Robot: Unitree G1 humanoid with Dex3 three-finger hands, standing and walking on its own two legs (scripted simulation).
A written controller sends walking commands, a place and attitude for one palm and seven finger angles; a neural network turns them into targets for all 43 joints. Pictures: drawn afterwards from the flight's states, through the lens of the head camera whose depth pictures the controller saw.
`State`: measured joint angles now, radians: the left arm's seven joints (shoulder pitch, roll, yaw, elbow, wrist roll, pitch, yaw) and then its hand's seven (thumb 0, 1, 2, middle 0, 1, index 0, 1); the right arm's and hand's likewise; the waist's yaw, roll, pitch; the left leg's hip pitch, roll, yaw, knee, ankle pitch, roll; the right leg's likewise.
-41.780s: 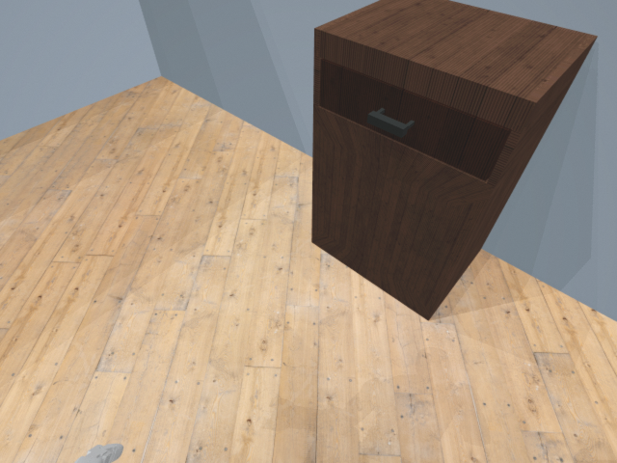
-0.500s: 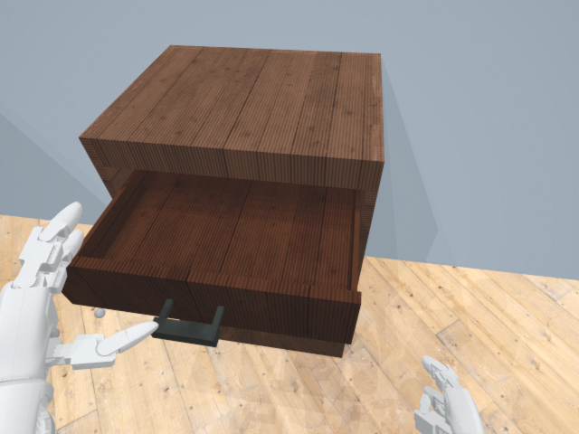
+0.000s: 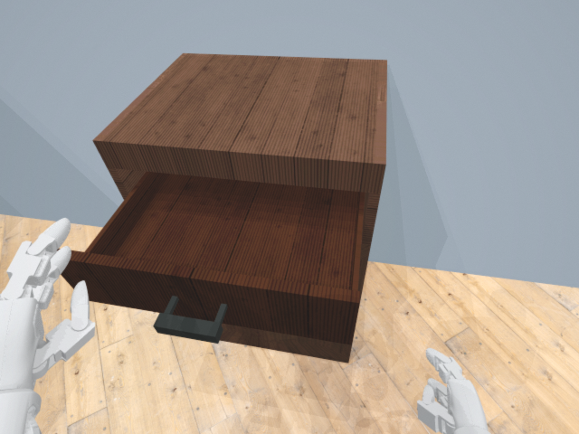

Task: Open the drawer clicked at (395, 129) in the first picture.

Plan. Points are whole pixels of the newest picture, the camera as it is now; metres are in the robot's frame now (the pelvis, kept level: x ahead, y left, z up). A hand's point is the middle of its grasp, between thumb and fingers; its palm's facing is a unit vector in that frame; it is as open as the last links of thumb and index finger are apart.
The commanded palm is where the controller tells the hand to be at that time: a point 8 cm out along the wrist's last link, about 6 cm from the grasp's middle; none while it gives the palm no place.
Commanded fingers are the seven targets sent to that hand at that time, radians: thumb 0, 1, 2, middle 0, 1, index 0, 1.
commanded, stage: draw the hand back to the body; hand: left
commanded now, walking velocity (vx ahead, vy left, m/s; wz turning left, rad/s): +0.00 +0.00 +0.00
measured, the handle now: (193, 316) +0.30 +0.21 -0.04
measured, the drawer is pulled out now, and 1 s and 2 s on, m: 0.24 0.24 0.24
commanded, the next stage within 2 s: step back with the hand held close in 0.06 s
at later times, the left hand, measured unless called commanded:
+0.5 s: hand (76, 344) +0.16 +0.24 +0.14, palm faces +0.26 -0.82 -0.52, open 7.4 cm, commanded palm +0.10 +0.29 +0.17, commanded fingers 0.00 0.90 0.90 -0.20 -0.30 -0.20 -0.30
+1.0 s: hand (15, 393) +0.11 +0.26 +0.15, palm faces +0.34 -0.82 -0.46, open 7.4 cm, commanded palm +0.05 +0.30 +0.17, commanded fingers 0.00 0.90 0.90 -0.20 -0.30 -0.20 -0.30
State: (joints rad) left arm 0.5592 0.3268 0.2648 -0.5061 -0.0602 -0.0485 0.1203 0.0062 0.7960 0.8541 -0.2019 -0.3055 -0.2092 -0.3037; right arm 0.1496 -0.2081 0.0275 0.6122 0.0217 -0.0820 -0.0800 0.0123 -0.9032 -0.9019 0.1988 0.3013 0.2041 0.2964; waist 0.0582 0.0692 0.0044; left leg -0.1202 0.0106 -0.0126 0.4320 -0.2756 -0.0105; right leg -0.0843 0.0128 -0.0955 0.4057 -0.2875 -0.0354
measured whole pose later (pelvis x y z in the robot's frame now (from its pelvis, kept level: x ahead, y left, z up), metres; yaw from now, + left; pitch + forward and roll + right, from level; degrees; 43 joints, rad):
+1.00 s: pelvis -0.08 +0.02 -0.01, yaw +1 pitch +3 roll -1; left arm 0.65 0.42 0.39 -0.68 -0.06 -0.18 0.15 0.01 0.89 0.90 -0.21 -0.31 -0.21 -0.30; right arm 0.15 -0.19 0.03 0.54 0.02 -0.05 -0.08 0.01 -0.90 -0.90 0.20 0.30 0.21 0.30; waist 0.00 -0.03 0.02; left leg -0.43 -0.01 -0.02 0.59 -0.22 0.02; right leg -0.38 -0.02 -0.11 0.56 -0.23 -0.01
